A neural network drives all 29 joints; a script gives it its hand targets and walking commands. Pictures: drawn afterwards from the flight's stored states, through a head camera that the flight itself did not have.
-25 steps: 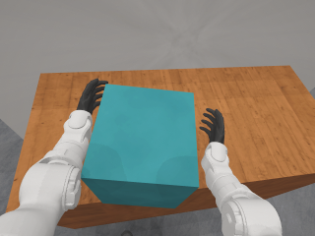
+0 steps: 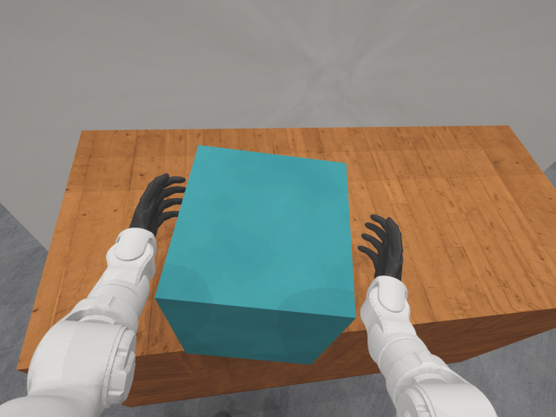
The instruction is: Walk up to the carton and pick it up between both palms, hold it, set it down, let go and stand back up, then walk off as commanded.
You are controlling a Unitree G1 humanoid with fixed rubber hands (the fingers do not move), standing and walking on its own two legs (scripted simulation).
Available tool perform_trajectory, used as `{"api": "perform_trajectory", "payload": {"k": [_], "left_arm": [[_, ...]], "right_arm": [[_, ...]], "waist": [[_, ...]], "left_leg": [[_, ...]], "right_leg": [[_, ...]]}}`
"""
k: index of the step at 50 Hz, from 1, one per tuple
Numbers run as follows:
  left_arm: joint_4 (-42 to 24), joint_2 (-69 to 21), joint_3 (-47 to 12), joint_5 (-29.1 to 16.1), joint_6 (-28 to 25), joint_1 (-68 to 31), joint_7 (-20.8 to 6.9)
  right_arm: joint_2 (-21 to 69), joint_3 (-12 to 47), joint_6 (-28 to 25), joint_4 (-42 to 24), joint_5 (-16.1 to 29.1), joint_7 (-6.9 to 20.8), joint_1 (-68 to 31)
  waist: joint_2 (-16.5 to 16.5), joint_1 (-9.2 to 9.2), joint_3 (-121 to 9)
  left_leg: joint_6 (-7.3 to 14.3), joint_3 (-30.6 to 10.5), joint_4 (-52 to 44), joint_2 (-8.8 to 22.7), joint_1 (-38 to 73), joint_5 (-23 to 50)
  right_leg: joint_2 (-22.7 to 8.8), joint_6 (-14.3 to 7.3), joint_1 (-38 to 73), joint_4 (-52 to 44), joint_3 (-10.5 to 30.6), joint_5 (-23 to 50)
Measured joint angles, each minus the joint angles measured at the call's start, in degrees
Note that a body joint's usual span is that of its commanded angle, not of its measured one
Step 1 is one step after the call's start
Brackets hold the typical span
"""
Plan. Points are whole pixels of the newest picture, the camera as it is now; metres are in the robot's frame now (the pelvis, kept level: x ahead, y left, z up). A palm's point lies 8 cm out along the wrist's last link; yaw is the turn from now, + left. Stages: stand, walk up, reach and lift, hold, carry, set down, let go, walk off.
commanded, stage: set down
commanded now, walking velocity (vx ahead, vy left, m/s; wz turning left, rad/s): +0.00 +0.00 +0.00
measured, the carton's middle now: (260, 265) +0.33 +0.02 +0.01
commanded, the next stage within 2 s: none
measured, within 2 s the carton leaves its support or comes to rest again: neither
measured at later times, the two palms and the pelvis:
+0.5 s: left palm (114, 251) +0.35 +0.22 +0.02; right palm (398, 297) +0.28 -0.18 +0.01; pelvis -0.01 +0.00 +0.00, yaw +0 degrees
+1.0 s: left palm (80, 326) +0.25 +0.24 +0.01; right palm (410, 346) +0.21 -0.18 +0.00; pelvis +0.00 -0.01 +0.01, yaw +0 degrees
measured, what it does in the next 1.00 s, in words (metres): stands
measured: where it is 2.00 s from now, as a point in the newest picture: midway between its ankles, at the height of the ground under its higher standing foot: outside the picture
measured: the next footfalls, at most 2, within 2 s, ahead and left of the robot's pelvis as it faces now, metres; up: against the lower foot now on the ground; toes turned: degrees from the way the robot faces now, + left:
none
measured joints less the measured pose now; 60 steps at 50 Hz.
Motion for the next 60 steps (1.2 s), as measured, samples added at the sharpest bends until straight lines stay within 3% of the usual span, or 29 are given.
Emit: {"api": "perform_trajectory", "payload": {"k": [5,9,13,20,32,45,60], "left_arm": [[-8.04,0.02,0.00,0.36,1.11,6.77,-1.76],[-11.37,0.44,-0.03,-1.97,2.43,10.09,-3.02],[-12.00,1.85,-1.08,-4.88,3.49,10.79,-3.16],[-15.77,3.55,-2.17,-5.66,6.24,11.96,-3.57],[-29.13,3.68,-2.74,-5.06,11.75,22.36,-4.59],[-43.64,5.02,-2.82,-7.94,12.62,36.24,-5.60],[-56.33,7.17,-2.82,-9.74,13.44,48.85,-6.55]], "right_arm": [[-0.25,2.17,-0.49,-6.59,0.99,-0.16,7.02],[-0.25,2.74,1.39,-12.25,1.30,-0.91,11.67],[-0.25,2.85,4.65,-15.36,1.30,-1.33,12.89],[-0.24,4.03,6.93,-18.25,1.76,-2.09,14.24],[-0.25,7.28,9.26,-28.49,2.64,-3.13,24.66],[-0.25,9.63,11.28,-41.60,2.43,-4.08,37.21],[0.97,10.94,12.77,-52.15,1.56,-4.50,49.29]], "waist": [[0.95,1.12,-0.01],[1.04,1.99,0.31],[0.67,2.13,0.32],[-0.75,2.23,1.43],[-1.16,3.82,6.39],[-0.51,6.63,9.46],[-0.89,8.29,11.17]], "left_leg": [[-0.02,-0.01,0.00,0.04,0.69,0.00],[0.01,-0.01,0.00,0.15,2.02,-0.04],[0.01,-0.02,0.00,0.23,2.95,-0.03],[-0.11,-0.02,0.01,0.23,5.87,-0.34],[-0.53,-0.01,0.00,0.23,12.89,-1.54],[-0.77,0.00,0.00,0.24,17.91,-2.60],[-0.84,0.12,0.00,0.24,20.62,-2.99]], "right_leg": [[0.05,0.00,0.68,0.00,0.01,0.00],[0.15,0.04,1.98,0.00,0.03,0.00],[0.23,0.04,2.90,0.00,0.04,0.00],[0.23,0.04,5.81,0.00,0.06,-0.24],[0.22,0.04,12.80,0.00,0.10,-1.44],[0.22,0.03,17.79,0.00,0.14,-2.50],[0.21,-0.14,20.45,0.00,0.28,-2.84]]}}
